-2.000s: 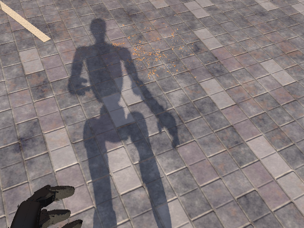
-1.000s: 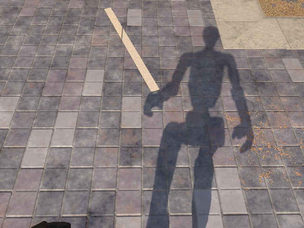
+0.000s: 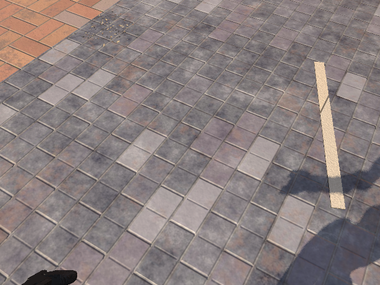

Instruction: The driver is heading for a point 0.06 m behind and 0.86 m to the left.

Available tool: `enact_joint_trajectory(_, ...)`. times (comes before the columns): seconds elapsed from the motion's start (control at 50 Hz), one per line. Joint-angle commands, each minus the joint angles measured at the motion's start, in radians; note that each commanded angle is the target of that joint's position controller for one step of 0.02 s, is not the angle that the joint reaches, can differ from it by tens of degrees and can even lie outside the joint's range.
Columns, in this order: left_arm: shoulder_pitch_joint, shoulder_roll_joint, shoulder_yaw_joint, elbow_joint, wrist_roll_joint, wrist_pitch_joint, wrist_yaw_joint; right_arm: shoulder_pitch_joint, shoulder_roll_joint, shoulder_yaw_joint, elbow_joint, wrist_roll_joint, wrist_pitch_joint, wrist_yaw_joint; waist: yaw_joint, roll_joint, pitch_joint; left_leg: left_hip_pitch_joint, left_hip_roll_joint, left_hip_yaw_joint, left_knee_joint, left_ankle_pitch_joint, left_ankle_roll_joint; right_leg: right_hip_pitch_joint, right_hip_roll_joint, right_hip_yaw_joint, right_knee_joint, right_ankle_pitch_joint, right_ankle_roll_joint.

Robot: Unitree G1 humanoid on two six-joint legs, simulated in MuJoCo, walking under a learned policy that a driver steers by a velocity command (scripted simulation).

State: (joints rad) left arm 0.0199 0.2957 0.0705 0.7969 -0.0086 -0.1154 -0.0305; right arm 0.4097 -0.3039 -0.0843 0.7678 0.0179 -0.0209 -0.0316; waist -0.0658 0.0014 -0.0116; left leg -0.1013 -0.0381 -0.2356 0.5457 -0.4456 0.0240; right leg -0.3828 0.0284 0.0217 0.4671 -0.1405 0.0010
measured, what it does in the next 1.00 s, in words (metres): walks ahead, turning left: left foot, then right foot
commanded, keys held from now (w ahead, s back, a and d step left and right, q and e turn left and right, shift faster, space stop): w+q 1.00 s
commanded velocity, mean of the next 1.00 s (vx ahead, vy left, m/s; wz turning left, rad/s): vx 0.49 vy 0.00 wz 0.60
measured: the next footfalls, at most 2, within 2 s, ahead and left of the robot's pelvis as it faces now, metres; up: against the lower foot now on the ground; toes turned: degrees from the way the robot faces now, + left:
left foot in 0.46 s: +0.39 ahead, +0.17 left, +0.00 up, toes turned +19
right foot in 0.94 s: +0.73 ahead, +0.09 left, +0.00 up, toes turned +37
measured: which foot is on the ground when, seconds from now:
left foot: up 0.00-0.44, down 0.46-0.96, up 0.98-1.00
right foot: down 0.00-0.48, up 0.50-0.92, down 0.94-1.00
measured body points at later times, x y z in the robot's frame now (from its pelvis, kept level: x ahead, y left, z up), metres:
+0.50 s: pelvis +0.26 +0.05 -0.02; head +0.31 +0.07 +0.43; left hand +0.18 +0.33 -0.15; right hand +0.56 -0.12 -0.08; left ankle +0.35 +0.15 -0.73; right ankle +0.08 -0.13 -0.69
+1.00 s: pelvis +0.55 +0.11 -0.01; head +0.57 +0.13 +0.44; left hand +0.59 +0.44 -0.08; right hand +0.76 -0.10 -0.12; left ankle +0.36 +0.15 -0.69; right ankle +0.69 +0.07 -0.73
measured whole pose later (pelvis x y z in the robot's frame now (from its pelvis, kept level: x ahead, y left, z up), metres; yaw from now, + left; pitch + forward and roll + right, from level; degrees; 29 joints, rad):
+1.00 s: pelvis +0.55 +0.11 -0.01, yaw +35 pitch +2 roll -1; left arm 0.07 0.28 0.04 0.69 0.01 -0.11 -0.03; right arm 0.37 -0.31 -0.07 0.71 0.03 -0.03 -0.02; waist -0.06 0.02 0.02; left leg -0.23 -0.08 -0.21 0.92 -0.51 0.03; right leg -0.45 0.03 0.01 0.57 -0.15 -0.01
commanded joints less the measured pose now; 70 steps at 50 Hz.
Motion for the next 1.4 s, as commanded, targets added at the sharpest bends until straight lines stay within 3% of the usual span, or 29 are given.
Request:
enact_joint_trajectory(0.02, 0.338, 0.273, 0.077, 0.033, 0.013, -0.004, 0.005, 0.023, -0.044, 0.006, -0.133, 0.021, -0.033, -0.002, 0.133, -0.340, -0.234, -0.647, -0.025, 0.056, 0.587, -0.167, 0.005, 0.721, -0.455, 0.740, -0.208, -0.397, -0.238)
enact_joint_trajectory(0.04, 0.275, 0.179, 0.051, 0.010, 0.003, -0.002, 0.004, -0.014, -0.132, -0.015, -0.109, 0.030, -0.034, -0.002, 0.137, -0.204, -0.108, -0.712, 0.042, 0.031, 0.691, -0.088, 0.005, 0.621, -0.427, 0.655, -0.232, -0.486, -0.215)
enact_joint_trajectory(0.1, 0.168, 0.077, 0.020, -0.003, 0.014, 0.011, 0.017, -0.120, -0.114, -0.021, -0.116, 0.008, -0.025, 0.009, 0.105, -0.109, 0.044, -0.653, 0.132, 0.077, 0.635, 0.118, 0.007, 0.380, -0.312, 0.300, -0.263, -0.153, -0.150)
enact_joint_trajectory(0.16, 0.181, 0.085, 0.021, 0.016, 0.014, 0.004, 0.023, -0.142, -0.054, -0.008, -0.138, 0.014, -0.016, 0.023, 0.096, -0.116, 0.053, -0.635, 0.156, 0.119, 0.590, 0.189, -0.002, 0.329, -0.279, 0.137, -0.300, 0.055, -0.154)
enact_joint_trajectory(0.36, 0.266, 0.174, 0.034, 0.042, -0.009, 0.031, 0.037, -0.387, -0.009, 0.020, -0.253, 0.009, -0.025, 0.083, 0.146, -0.054, 0.101, -0.554, 0.111, 0.272, 0.112, 0.456, 0.019, 0.409, -0.282, -0.158, -0.299, 0.385, -0.134)
enact_joint_trajectory(0.42, 0.275, 0.220, 0.046, 0.037, -0.019, 0.055, 0.048, -0.328, -0.071, -0.010, -0.260, 0.004, -0.016, 0.091, 0.074, -0.101, 0.029, -0.405, 0.022, 0.339, 0.086, 0.320, 0.080, 0.492, -0.295, -0.211, -0.108, 0.846, -0.108)
enact_joint_trajectory(0.46, 0.258, 0.221, 0.044, 0.024, -0.022, 0.068, 0.057, -0.064, -0.158, -0.062, -0.195, 0.008, -0.006, 0.079, -0.080, -0.076, -0.108, -0.023, -0.039, 0.335, 0.010, 0.352, 0.151, 0.361, -0.265, -0.239, 0.255, 0.871, -0.071)
enact_joint_trajectory(0.48, 0.294, 0.148, 0.018, 0.007, 0.013, 0.061, 0.054, 0.059, -0.228, -0.084, -0.164, 0.014, 0.009, 0.054, -0.103, 0.076, -0.194, 0.281, 0.107, 0.098, 0.005, 0.325, 0.206, 0.096, -0.207, -0.232, 0.574, 0.339, -0.033)
enact_joint_trajectory(0.5, 0.348, 0.052, -0.019, -0.060, 0.019, 0.031, 0.039, -0.017, -0.304, -0.085, -0.202, 0.017, -0.004, 0.052, 0.017, 0.295, -0.316, 0.532, 0.358, -0.523, -0.151, 0.120, 0.417, -0.292, 0.017, -0.100, 0.933, -0.436, 0.010)
enact_joint_trajectory(0.52, 0.241, 0.157, 0.002, -0.073, -0.011, -0.007, 0.021, 0.010, -0.212, -0.059, -0.212, 0.005, -0.019, 0.060, -0.063, 0.153, -0.359, 0.526, 0.363, -0.571, -0.239, 0.056, 0.389, -0.388, -0.026, 0.089, 0.980, -0.403, -0.008)
enact_joint_trajectory(0.54, 0.167, 0.165, 0.002, -0.105, -0.039, -0.024, 0.013, -0.020, -0.174, -0.045, -0.201, -0.004, -0.033, 0.061, -0.052, 0.107, -0.216, 0.409, 0.331, -0.426, -0.251, 0.114, 0.343, -0.427, -0.065, 0.079, 0.930, -0.323, -0.027)
enact_joint_trajectory(0.56, 0.162, 0.144, -0.004, -0.104, -0.025, -0.030, 0.017, -0.082, -0.155, -0.038, -0.198, -0.001, -0.042, 0.063, 0.006, -0.006, -0.113, 0.240, 0.284, -0.313, -0.258, 0.236, 0.308, -0.384, -0.109, 0.076, 0.822, -0.250, -0.027)
enact_joint_trajectory(0.58, 0.168, 0.149, 0.002, -0.093, -0.001, -0.026, 0.023, -0.141, -0.128, -0.029, -0.206, -0.005, -0.046, 0.061, 0.042, -0.013, -0.078, 0.127, 0.249, -0.234, -0.267, 0.337, 0.288, -0.321, -0.138, 0.078, 0.733, -0.216, -0.017)
enact_joint_trajectory(0.62, 0.205, 0.149, 0.007, -0.087, 0.011, -0.001, 0.021, -0.195, -0.119, -0.022, -0.220, -0.018, -0.048, 0.053, 0.090, 0.024, -0.041, -0.016, 0.215, -0.175, -0.309, 0.438, 0.287, -0.235, -0.154, 0.073, 0.667, -0.178, 0.009)
enact_joint_trajectory(0.68, 0.158, 0.108, -0.004, -0.105, 0.029, 0.023, 0.025, -0.177, -0.140, -0.026, -0.197, -0.010, -0.051, 0.033, 0.089, 0.021, 0.000, -0.147, 0.176, -0.081, -0.334, 0.503, 0.287, -0.215, -0.139, 0.037, 0.522, -0.083, 0.063)
enact_joint_trajectory(0.76, -0.007, 0.066, -0.023, -0.148, 0.023, 0.019, 0.018, -0.124, -0.159, -0.031, -0.164, -0.002, -0.040, 0.017, 0.023, 0.051, 0.033, -0.216, 0.104, -0.012, -0.313, 0.372, 0.217, -0.132, -0.076, 0.021, 0.203, 0.201, 0.079)
enact_joint_trajectory(0.82, -0.070, 0.087, -0.017, -0.176, 0.005, 0.010, 0.009, -0.068, -0.164, -0.035, -0.133, 0.006, -0.035, 0.017, -0.004, 0.069, 0.033, -0.180, 0.127, -0.072, -0.269, 0.292, 0.197, -0.087, -0.046, 0.042, 0.103, 0.239, 0.069)
enact_joint_trajectory(0.88, -0.053, 0.124, 0.002, -0.181, 0.000, 0.000, 0.002, -0.055, -0.147, -0.032, -0.120, 0.008, -0.026, 0.014, 0.016, 0.105, 0.022, -0.083, 0.164, -0.167, -0.169, 0.270, 0.179, -0.064, -0.040, 0.068, 0.050, 0.122, 0.036)
enact_joint_trajectory(0.92, 0.057, 0.142, 0.020, -0.155, 0.000, -0.008, 0.005, -0.070, -0.125, -0.026, -0.122, 0.005, -0.018, 0.013, 0.077, 0.131, -0.008, -0.079, 0.142, -0.183, -0.077, 0.309, 0.147, 0.076, -0.032, 0.039, 0.004, 0.059, -0.005)
enact_joint_trajectory(0.94, 0.168, 0.177, 0.035, -0.140, 0.014, -0.015, 0.012, -0.066, -0.073, -0.007, -0.129, -0.001, -0.020, 0.017, 0.129, 0.099, -0.097, -0.131, 0.087, -0.133, 0.096, 0.312, 0.110, 0.269, -0.104, 0.092, 0.008, 0.044, -0.052)
enact_joint_trajectory(0.96, 0.297, 0.256, 0.054, -0.130, 0.037, -0.015, 0.021, 0.016, -0.010, 0.014, -0.149, 0.006, -0.024, 0.018, 0.137, -0.100, -0.256, -0.391, -0.026, -0.003, 0.427, 0.094, 0.035, 0.623, -0.331, 0.397, -0.019, -0.077, -0.171)
enact_joint_trajectory(0.98, 0.362, 0.260, 0.061, -0.096, 0.020, 0.000, 0.009, 0.072, -0.039, 0.017, -0.166, 0.025, -0.031, 0.015, 0.122, -0.339, -0.317, -0.627, -0.043, 0.054, 0.672, -0.166, 0.001, 0.740, -0.464, 0.795, -0.148, -0.378, -0.264)
enact_joint_trajectory(1.0, 0.314, 0.170, 0.038, -0.116, 0.007, 0.005, 0.009, 0.014, -0.133, -0.006, -0.148, 0.030, -0.026, 0.012, 0.141, -0.197, -0.187, -0.706, 0.018, 0.034, 0.771, -0.088, -0.013, 0.646, -0.436, 0.736, -0.187, -0.517, -0.229)
enact_joint_trajectory(1.02, 0.268, 0.134, 0.027, -0.123, 0.009, 0.015, 0.015, -0.076, -0.159, -0.014, -0.161, 0.018, -0.020, 0.012, 0.146, -0.123, -0.086, -0.709, 0.052, 0.075, 0.783, -0.009, -0.017, 0.528, -0.399, 0.576, -0.189, -0.430, -0.190)
enact_joint_trajectory(1.06, 0.201, 0.091, 0.011, -0.116, 0.023, 0.021, 0.021, -0.135, -0.131, -0.017, -0.175, 0.002, -0.015, 0.016, 0.108, -0.090, 0.013, -0.643, 0.111, 0.090, 0.700, 0.097, -0.017, 0.339, -0.317, 0.356, -0.226, -0.190, -0.166)
enact_joint_trajectory(1.1, 0.192, 0.078, 0.010, -0.103, 0.020, 0.014, 0.025, -0.121, -0.089, -0.012, -0.173, 0.013, -0.005, 0.024, 0.088, -0.124, 0.026, -0.583, 0.138, 0.114, 0.651, 0.134, -0.017, 0.274, -0.280, 0.230, -0.271, -0.083, -0.163)
enact_joint_trajectory(1.3, 0.256, 0.162, 0.035, -0.029, 0.005, 0.024, 0.034, -0.347, -0.018, 0.019, -0.233, 0.006, -0.016, 0.067, 0.149, -0.059, 0.083, -0.577, 0.134, 0.223, 0.195, 0.464, -0.017, 0.351, -0.273, -0.110, -0.320, 0.212, -0.154)
enact_joint_trajectory(1.36, 0.289, 0.190, 0.043, -0.007, -0.011, 0.042, 0.034, -0.406, -0.025, 0.018, -0.262, 0.010, -0.016, 0.085, 0.153, -0.060, 0.105, -0.559, 0.115, 0.260, 0.107, 0.417, 0.014, 0.430, -0.301, -0.153, -0.290, 0.303, -0.138)
enact_joint_trajectory(1.4, 0.285, 0.220, 0.051, -0.006, -0.020, 0.055, 0.039, -0.383, -0.058, 0.002, -0.269, 0.005, -0.012, 0.091, 0.115, -0.086, 0.068, -0.472, 0.062, 0.308, 0.080, 0.320, 0.053, 0.477, -0.307, -0.193, -0.187, 0.607, -0.119)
